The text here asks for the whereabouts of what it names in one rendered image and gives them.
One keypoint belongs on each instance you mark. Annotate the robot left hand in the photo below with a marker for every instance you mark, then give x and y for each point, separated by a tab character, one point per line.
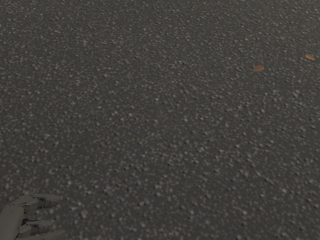
14	227

